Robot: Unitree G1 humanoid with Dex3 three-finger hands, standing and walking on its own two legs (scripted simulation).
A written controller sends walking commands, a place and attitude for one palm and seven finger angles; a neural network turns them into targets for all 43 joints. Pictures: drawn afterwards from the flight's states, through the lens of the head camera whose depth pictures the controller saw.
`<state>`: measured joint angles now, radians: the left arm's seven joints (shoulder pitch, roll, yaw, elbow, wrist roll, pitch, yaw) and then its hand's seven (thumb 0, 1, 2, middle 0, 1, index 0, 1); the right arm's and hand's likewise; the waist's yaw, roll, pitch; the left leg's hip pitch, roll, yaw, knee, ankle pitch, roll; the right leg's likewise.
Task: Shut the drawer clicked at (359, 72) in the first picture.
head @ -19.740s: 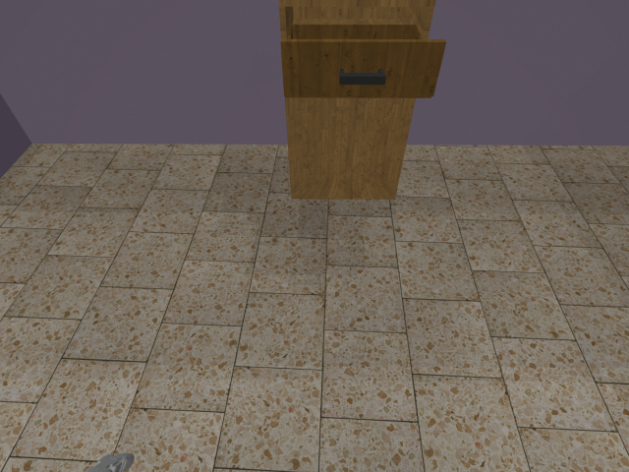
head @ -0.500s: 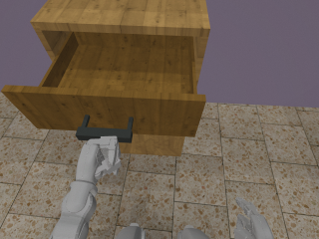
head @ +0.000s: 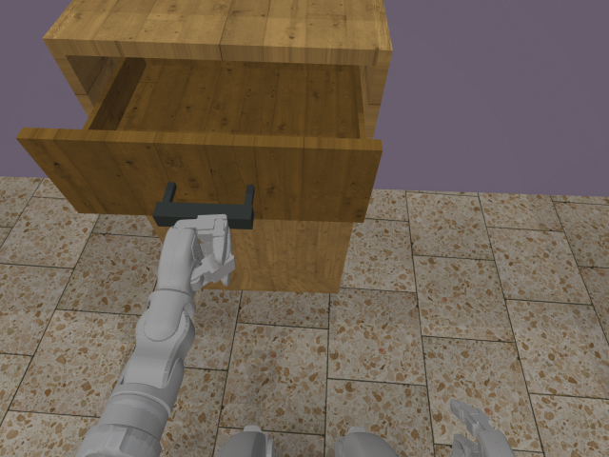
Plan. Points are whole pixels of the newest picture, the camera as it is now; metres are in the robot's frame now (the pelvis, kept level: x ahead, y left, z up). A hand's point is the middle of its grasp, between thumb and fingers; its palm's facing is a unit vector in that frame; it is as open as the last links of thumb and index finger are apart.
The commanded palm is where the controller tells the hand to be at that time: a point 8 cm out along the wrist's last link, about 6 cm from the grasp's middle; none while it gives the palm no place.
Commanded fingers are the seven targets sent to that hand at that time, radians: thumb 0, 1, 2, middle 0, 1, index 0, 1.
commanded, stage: push the drawer shut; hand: left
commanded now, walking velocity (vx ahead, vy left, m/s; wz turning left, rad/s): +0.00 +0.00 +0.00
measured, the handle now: (207, 203) +0.44 +0.14 +0.06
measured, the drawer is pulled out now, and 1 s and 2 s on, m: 0.18 0.04 0.00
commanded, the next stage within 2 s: pull the fist back off the drawer in 1.62 s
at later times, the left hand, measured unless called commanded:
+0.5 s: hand (236, 220) +0.42 +0.10 +0.04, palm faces -0.03 -1.00 -0.05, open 3.4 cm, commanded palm +0.41 +0.15 +0.06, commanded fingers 0.00 0.90 0.90 -1.40 -1.60 -1.40 -1.60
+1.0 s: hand (242, 177) +0.50 +0.09 +0.05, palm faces -0.03 -1.00 -0.04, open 3.4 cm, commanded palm +0.48 +0.15 +0.06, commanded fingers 0.00 0.90 0.90 -1.40 -1.60 -1.40 -1.60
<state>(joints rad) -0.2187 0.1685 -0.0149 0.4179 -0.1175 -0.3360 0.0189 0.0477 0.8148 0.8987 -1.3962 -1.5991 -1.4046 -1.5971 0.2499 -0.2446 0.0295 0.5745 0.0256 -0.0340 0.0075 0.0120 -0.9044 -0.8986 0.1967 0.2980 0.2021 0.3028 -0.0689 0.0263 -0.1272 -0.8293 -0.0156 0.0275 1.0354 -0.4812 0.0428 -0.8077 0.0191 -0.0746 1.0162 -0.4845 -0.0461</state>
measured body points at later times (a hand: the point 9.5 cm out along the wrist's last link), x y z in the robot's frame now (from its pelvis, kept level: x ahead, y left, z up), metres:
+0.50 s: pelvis +0.00 +0.00 +0.00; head +0.09 +0.00 +0.44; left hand +0.42 +0.15 +0.05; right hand +0.07 -0.26 -0.12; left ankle +0.01 +0.09 -0.67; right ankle +0.00 -0.09 -0.67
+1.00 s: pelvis +0.00 +0.00 -0.01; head +0.12 +0.00 +0.43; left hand +0.49 +0.15 +0.05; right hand -0.01 -0.26 -0.12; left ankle +0.01 +0.09 -0.67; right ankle +0.00 -0.09 -0.67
